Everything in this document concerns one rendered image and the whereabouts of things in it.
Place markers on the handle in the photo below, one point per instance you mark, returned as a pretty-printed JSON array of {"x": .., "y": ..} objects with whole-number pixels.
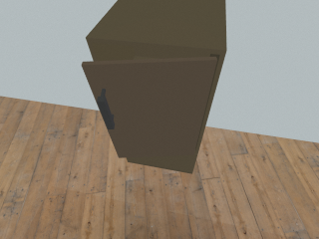
[{"x": 105, "y": 110}]

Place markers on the cupboard door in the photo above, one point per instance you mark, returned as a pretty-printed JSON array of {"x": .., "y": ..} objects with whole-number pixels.
[{"x": 158, "y": 104}]

